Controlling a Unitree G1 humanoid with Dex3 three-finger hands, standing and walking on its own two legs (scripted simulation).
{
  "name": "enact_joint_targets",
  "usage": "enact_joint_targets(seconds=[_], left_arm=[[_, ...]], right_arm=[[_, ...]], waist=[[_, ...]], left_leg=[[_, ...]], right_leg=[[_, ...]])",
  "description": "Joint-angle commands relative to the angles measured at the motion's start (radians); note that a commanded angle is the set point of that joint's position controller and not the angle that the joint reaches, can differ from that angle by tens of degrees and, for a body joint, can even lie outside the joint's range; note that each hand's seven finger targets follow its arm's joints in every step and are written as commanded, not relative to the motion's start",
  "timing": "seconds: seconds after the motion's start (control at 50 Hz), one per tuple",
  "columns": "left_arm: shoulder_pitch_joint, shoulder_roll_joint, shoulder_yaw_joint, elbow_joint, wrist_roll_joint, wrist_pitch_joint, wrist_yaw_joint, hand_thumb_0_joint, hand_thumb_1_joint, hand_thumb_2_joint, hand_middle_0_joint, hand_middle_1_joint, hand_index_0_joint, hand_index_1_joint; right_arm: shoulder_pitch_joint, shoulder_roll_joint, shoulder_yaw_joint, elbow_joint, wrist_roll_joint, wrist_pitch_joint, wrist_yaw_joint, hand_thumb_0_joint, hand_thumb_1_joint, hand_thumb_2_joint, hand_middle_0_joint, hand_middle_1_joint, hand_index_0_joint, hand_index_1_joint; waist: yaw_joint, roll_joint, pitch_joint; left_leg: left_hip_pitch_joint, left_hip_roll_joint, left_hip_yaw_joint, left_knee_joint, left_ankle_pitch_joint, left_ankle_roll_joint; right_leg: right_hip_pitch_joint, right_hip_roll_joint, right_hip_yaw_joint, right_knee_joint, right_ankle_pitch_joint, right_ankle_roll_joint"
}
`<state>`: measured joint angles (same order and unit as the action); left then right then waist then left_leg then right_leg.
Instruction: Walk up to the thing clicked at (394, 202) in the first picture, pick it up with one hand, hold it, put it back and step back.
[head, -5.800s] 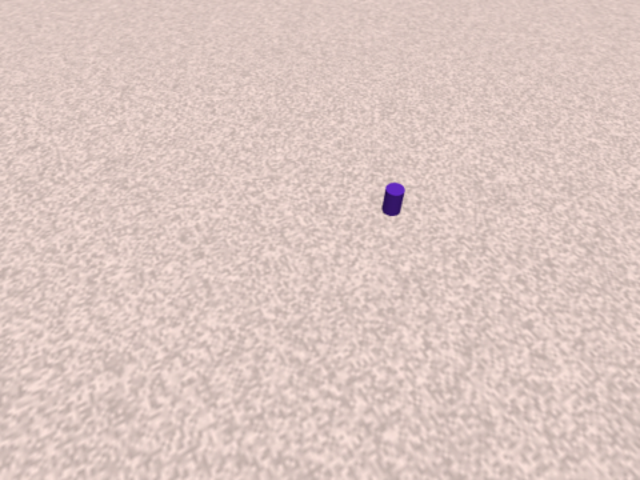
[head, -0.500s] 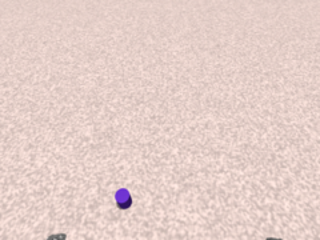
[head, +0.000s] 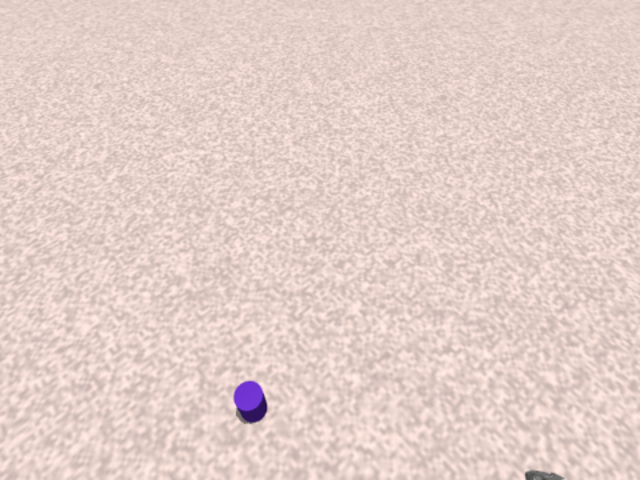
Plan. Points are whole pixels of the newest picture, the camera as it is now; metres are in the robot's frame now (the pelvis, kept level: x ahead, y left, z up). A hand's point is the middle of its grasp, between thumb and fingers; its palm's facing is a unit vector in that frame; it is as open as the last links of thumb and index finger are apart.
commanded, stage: walk up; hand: left
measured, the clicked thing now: (251, 402) +0.41 +0.21 -0.72
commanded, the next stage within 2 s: none
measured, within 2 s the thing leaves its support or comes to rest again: neither
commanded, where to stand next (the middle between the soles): +0.03 +0.00 m, yaw +0 degrees
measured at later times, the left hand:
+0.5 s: hand out of the picture -0.01 +0.24 -0.16, palm faces +0.03 -0.91 -0.42, open 7.4 cm
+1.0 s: hand out of the picture +0.04 +0.27 -0.17, palm faces +0.06 -0.90 -0.42, open 7.4 cm
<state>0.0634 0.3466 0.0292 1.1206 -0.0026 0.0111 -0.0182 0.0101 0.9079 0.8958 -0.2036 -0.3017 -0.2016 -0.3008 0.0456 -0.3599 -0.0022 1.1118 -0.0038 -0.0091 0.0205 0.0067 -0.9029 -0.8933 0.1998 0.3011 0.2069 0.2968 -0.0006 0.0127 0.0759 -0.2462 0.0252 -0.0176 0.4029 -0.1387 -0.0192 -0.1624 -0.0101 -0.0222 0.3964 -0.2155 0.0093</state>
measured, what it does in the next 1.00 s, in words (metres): steps on the spot: left foot, then right foot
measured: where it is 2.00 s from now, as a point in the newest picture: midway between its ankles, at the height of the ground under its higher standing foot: outside the picture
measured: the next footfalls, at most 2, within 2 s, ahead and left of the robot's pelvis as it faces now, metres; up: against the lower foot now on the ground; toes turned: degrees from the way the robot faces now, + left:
left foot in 0.68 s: -0.04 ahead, +0.12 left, +0.00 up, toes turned +6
right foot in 0.98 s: +0.14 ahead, -0.13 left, +0.00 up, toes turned +4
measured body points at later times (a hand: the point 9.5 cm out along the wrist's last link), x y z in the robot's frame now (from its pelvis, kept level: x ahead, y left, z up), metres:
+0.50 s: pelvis -0.07 -0.03 -0.02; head +0.00 -0.05 +0.43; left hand -0.02 +0.29 -0.13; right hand +0.07 -0.34 -0.15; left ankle -0.10 +0.11 -0.68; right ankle -0.04 -0.13 -0.74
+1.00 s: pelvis -0.02 -0.01 -0.03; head +0.02 -0.03 +0.42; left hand +0.03 +0.32 -0.14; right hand +0.07 -0.33 -0.16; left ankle -0.08 +0.12 -0.74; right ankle +0.10 -0.13 -0.75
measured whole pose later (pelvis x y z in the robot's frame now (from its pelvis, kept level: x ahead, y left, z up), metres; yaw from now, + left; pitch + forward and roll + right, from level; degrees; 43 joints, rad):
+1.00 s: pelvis -0.02 -0.01 -0.03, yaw +4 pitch -4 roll +1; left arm 0.22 0.39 0.06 0.91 0.00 0.00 0.00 0.01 0.91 0.90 -0.20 -0.30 -0.20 -0.30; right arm 0.23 -0.41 -0.06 0.87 0.00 0.05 0.00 0.01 -0.90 -0.89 0.20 0.30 0.21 0.30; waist -0.01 0.02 0.15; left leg -0.19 0.04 0.02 0.74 -0.47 -0.01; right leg -0.41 -0.01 0.01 0.65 -0.15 0.00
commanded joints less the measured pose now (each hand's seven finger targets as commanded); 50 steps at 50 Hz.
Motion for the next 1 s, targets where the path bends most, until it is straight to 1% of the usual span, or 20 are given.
enact_joint_targets(seconds=[0.0, 0.02, 0.08, 0.22, 0.26, 0.3, 0.32, 0.38, 0.44, 0.48, 0.54, 0.62, 0.64, 0.66, 0.68, 0.8, 0.86, 0.94, 0.96, 0.98], left_arm=[[-0.035, 0.213, 0.036, -0.065, 0.006, -0.026, 0.015, 0.0, 0.9, 0.9, -0.2, -0.3, -0.2, -0.3], [-0.038, 0.258, 0.064, -0.073, 0.002, -0.009, 0.021, 0.0, 0.9, 0.9, -0.2, -0.3, -0.2, -0.3], [-0.003, 0.237, 0.067, -0.107, -0.003, 0.006, 0.025, 0.0, 0.9, 0.9, -0.2, -0.3, -0.2, -0.3], [0.125, 0.205, 0.08, -0.128, 0.016, 0.046, 0.016, 0.0, 0.9, 0.9, -0.2, -0.3, -0.2, -0.3], [0.192, 0.222, 0.085, -0.129, 0.018, 0.04, 0.019, 0.0, 0.9, 0.9, -0.2, -0.3, -0.2, -0.3], [0.063, 0.356, 0.115, -0.21, 0.037, 0.026, 0.023, 0.0, 0.9, 0.9, -0.2, -0.3, -0.2, -0.3], [0.041, 0.385, 0.116, -0.255, 0.048, 0.017, 0.026, 0.0, 0.9, 0.9, -0.2, -0.3, -0.2, -0.3], [-0.054, 0.284, 0.1, -0.287, 0.047, -0.001, 0.051, 0.0, 0.9, 0.9, -0.2, -0.3, -0.2, -0.3], [0.105, 0.272, 0.103, -0.272, 0.059, -0.044, 0.046, 0.0, 0.9, 0.9, -0.2, -0.3, -0.2, -0.3], [0.205, 0.324, 0.13, -0.275, 0.059, -0.058, 0.029, 0.0, 0.9, 0.9, -0.2, -0.3, -0.2, -0.3], [0.277, 0.344, 0.137, -0.27, 0.051, -0.057, 0.017, 0.0, 0.9, 0.9, -0.2, -0.3, -0.2, -0.3], [0.113, 0.299, 0.112, -0.341, 0.045, -0.041, -0.011, 0.0, 0.9, 0.9, -0.2, -0.3, -0.2, -0.3], [0.107, 0.223, 0.091, -0.361, 0.05, -0.034, -0.012, 0.0, 0.9, 0.9, -0.2, -0.3, -0.2, -0.3], [0.093, 0.144, 0.071, -0.401, 0.039, -0.032, -0.01, 0.0, 0.9, 0.9, -0.2, -0.3, -0.2, -0.3], [0.078, 0.227, 0.088, -0.396, 0.043, -0.032, -0.004, 0.0, 0.9, 0.9, -0.2, -0.3, -0.2, -0.3], [0.245, 0.229, 0.074, -0.25, 0.008, -0.042, -0.01, 0.0, 0.9, 0.9, -0.2, -0.3, -0.2, -0.3], [0.191, 0.212, 0.07, -0.266, -0.014, -0.042, 0.025, 0.0, 0.9, 0.9, -0.2, -0.3, -0.2, -0.3], [0.213, 0.262, 0.09, -0.256, 0.008, -0.034, 0.042, 0.0, 0.9, 0.9, -0.2, -0.3, -0.2, -0.3], [0.212, 0.317, 0.104, -0.274, 0.015, -0.037, 0.045, 0.0, 0.9, 0.9, -0.2, -0.3, -0.2, -0.3], [0.227, 0.354, 0.105, -0.297, 0.005, -0.036, 0.049, 0.0, 0.9, 0.9, -0.2, -0.3, -0.2, -0.3]], right_arm=[[-0.045, -0.213, -0.042, -0.06, 0.005, -0.021, -0.017, 0.0, -0.9, -0.9, 0.2, 0.3, 0.2, 0.3], [-0.047, -0.261, -0.056, -0.057, 0.006, -0.011, -0.023, 0.0, -0.9, -0.9, 0.2, 0.3, 0.2, 0.3], [-0.025, -0.257, -0.064, -0.089, 0.015, 0.001, -0.027, 0.0, -0.9, -0.9, 0.2, 0.3, 0.2, 0.3], [-0.106, -0.305, -0.103, -0.199, -0.01, 0.032, -0.035, 0.0, -0.9, -0.9, 0.2, 0.3, 0.2, 0.3], [-0.145, -0.268, -0.102, -0.24, -0.009, 0.047, -0.034, 0.0, -0.9, -0.9, 0.2, 0.3, 0.2, 0.3], [-0.078, -0.172, -0.083, -0.256, 0.006, 0.058, -0.05, 0.0, -0.9, -0.9, 0.2, 0.3, 0.2, 0.3], [-0.03, -0.196, -0.092, -0.262, -0.007, 0.064, -0.059, 0.0, -0.9, -0.9, 0.2, 0.3, 0.2, 0.3], [0.06, -0.234, -0.111, -0.234, 0.011, 0.066, -0.045, 0.0, -0.9, -0.9, 0.2, 0.3, 0.2, 0.3], [0.105, -0.248, -0.111, -0.228, -0.015, 0.039, -0.013, 0.0, -0.9, -0.9, 0.2, 0.3, 0.2, 0.3], [0.035, -0.272, -0.117, -0.273, -0.031, 0.022, 0.016, 0.0, -0.9, -0.9, 0.2, 0.3, 0.2, 0.3], [-0.003, -0.241, -0.108, -0.293, -0.041, 0.003, 0.025, 0.0, -0.9, -0.9, 0.2, 0.3, 0.2, 0.3], [0.326, -0.212, -0.133, -0.192, -0.029, -0.03, 0.026, 0.0, -0.9, -0.9, 0.2, 0.3, 0.2, 0.3], [0.431, -0.252, -0.154, -0.17, -0.04, -0.04, 0.01, 0.0, -0.9, -0.9, 0.2, 0.3, 0.2, 0.3], [0.442, -0.343, -0.166, -0.199, -0.065, -0.05, -0.005, 0.0, -0.9, -0.9, 0.2, 0.3, 0.2, 0.3], [0.343, -0.414, -0.174, -0.256, -0.045, -0.057, -0.011, 0.0, -0.9, -0.9, 0.2, 0.3, 0.2, 0.3], [0.138, -0.241, -0.098, -0.308, -0.023, -0.072, -0.022, 0.0, -0.9, -0.9, 0.2, 0.3, 0.2, 0.3], [0.13, -0.238, -0.094, -0.311, -0.013, -0.009, -0.028, 0.0, -0.9, -0.9, 0.2, 0.3, 0.2, 0.3], [0.136, -0.215, -0.098, -0.333, 0.023, 0.049, -0.037, 0.0, -0.9, -0.9, 0.2, 0.3, 0.2, 0.3], [0.199, -0.186, -0.088, -0.331, 0.031, 0.053, -0.04, 0.0, -0.9, -0.9, 0.2, 0.3, 0.2, 0.3], [0.24, -0.179, -0.088, -0.329, 0.037, 0.069, -0.048, 0.0, -0.9, -0.9, 0.2, 0.3, 0.2, 0.3]], waist=[[-0.006, -0.008, -0.144], [-0.002, -0.017, -0.068], [0.004, 0.011, -0.165], [0.041, 0.185, -0.178], [0.077, 0.084, -0.147], [0.043, -0.275, -0.064], [0.045, -0.28, -0.079], [-0.033, -0.101, -0.115], [0.042, -0.139, -0.243], [0.097, -0.208, -0.164], [0.112, -0.179, -0.008], [-0.086, -0.128, -0.071], [-0.142, 0.042, -0.087], [-0.129, 0.253, -0.042], [-0.109, 0.106, 0.054], [0.007, 0.129, 0.111], [0.003, 0.251, 0.07], [0.033, 0.03, -0.048], [0.024, -0.14, -0.102], [0.035, -0.282, -0.179]], left_leg=[[0.074, 0.108, -0.091, -0.062, 0.048, 0.038], [0.031, 0.107, -0.097, 0.006, 0.275, 0.046], [0.066, 0.134, -0.104, 0.041, 0.387, 0.078], [-0.179, 0.264, -0.243, -0.021, 0.08, 0.212], [-0.159, 0.159, -0.166, 0.198, 0.135, 0.153], [-0.261, -0.155, -0.055, 0.589, -0.435, 0.035], [-0.229, -0.124, -0.126, 0.735, -0.514, 0.032], [-0.245, -0.127, -0.161, 0.894, -0.352, 0.017], [-0.356, -0.068, -0.101, 0.669, -0.299, 0.01], [-0.448, -0.043, -0.087, 0.52, -0.391, 0.016], [-0.343, -0.024, -0.037, 0.326, -0.436, 0.026], [0.275, -0.077, 0.116, -0.016, -0.131, 0.065], [0.477, -0.019, -0.015, -0.098, -0.217, 0.087], [0.452, 0.255, -0.512, -0.212, -0.635, 0.149], [0.246, 0.412, -0.68, -0.275, -0.794, 0.27], [-0.057, 0.195, -0.093, -0.141, 0.016, 0.187], [-0.01, 0.165, -0.012, 0.073, 0.575, 0.19], [-0.093, 0.061, 0.026, 0.337, 0.195, 0.099], [-0.16, -0.008, 0.049, 0.497, -0.004, 0.06], [-0.188, -0.116, 0.008, 0.737, -0.49, 0.043]], right_leg=[[0.019, -0.11, 0.096, -0.079, 0.072, -0.036], [-0.026, -0.103, 0.091, 0.005, 0.249, -0.04], [-0.001, -0.081, 0.055, 0.094, 0.274, -0.041], [0.007, 0.007, 0.033, 0.415, -0.233, -0.064], [-0.055, -0.073, 0.114, 0.244, -0.056, -0.103], [-0.155, -0.361, 0.439, -0.042, 0.381, -0.243], [-0.231, -0.42, 0.525, -0.048, 0.413, -0.319], [-0.128, -0.256, 0.28, 0.065, 0.445, -0.218], [0.219, -0.227, 0.34, -0.045, -0.384, -0.202], [0.296, -0.319, 0.485, -0.103, -0.617, -0.245], [0.158, -0.306, 0.396, -0.142, -0.438, -0.237], [-0.247, -0.132, 0.093, 0.013, -0.41, -0.134], [-0.458, -0.053, -0.006, 0.266, -0.444, -0.093], [-0.714, 0.072, -0.003, 0.58, -0.435, -0.041], [-0.711, -0.007, 0.142, 0.62, -0.335, -0.033], [-0.297, -0.019, 0.134, 0.474, -0.106, 0.005], [-0.199, -0.01, 0.009, 0.361, -0.048, 0.011], [0.012, 0.004, 0.005, 0.129, 0.289, -0.023], [0.081, -0.154, 0.184, 0.102, 0.627, -0.083], [0.071, -0.382, 0.493, 0.009, 0.823, -0.251]])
